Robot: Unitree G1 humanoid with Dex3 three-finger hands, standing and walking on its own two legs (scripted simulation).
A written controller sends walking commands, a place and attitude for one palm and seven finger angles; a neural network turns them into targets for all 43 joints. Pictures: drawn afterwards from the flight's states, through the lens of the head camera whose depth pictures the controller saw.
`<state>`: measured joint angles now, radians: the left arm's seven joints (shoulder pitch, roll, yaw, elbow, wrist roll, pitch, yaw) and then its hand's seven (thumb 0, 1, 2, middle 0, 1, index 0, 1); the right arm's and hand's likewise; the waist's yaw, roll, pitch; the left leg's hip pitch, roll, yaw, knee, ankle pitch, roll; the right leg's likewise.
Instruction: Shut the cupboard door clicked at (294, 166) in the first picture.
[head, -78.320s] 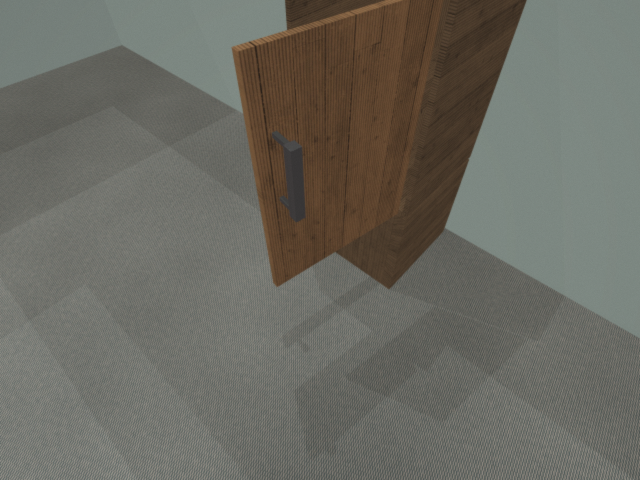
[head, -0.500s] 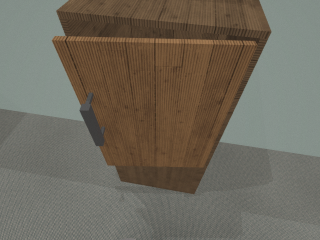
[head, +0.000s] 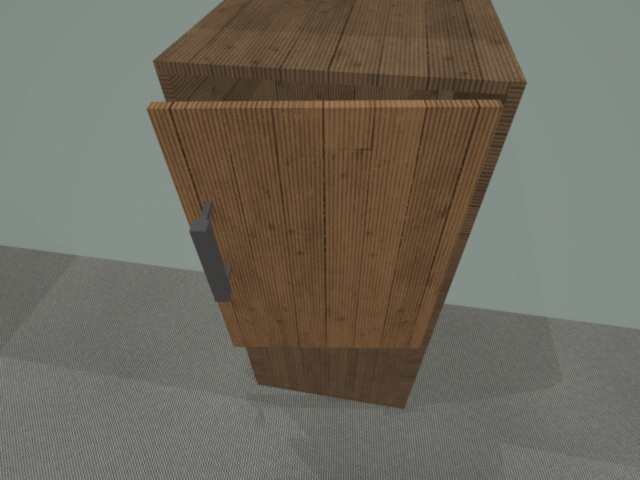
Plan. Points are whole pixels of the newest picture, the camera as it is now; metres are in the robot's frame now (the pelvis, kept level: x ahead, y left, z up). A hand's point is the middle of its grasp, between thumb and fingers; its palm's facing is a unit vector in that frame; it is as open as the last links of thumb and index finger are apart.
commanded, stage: come to a stop and stand still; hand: left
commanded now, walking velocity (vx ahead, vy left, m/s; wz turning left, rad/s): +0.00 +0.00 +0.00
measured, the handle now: (215, 253) +0.44 +0.20 +0.02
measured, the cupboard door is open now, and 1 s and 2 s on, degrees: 9 9 9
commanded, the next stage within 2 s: look again from close up in 0.82 s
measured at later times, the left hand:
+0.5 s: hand out of the picture -0.01 +0.12 -0.16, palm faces +0.02 -0.98 -0.18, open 7.4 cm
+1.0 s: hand out of the picture -0.01 +0.10 -0.17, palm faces +0.05 -0.98 -0.17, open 7.4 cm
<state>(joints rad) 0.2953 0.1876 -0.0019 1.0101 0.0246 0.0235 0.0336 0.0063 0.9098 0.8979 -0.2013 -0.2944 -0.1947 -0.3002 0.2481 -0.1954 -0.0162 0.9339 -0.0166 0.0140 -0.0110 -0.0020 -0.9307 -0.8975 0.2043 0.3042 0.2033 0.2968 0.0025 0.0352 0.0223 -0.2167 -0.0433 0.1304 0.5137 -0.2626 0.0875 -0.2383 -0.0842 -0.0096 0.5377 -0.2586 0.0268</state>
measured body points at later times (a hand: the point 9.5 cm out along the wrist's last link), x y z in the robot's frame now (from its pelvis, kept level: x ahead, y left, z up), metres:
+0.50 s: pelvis +0.00 -0.04 +0.01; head +0.00 -0.05 +0.46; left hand -0.01 +0.17 -0.15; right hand -0.03 -0.26 -0.16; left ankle +0.02 +0.06 -0.73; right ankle +0.02 -0.16 -0.73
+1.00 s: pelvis +0.00 -0.06 +0.01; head +0.01 -0.06 +0.46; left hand -0.01 +0.15 -0.15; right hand -0.01 -0.26 -0.16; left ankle +0.02 +0.06 -0.73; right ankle +0.02 -0.16 -0.73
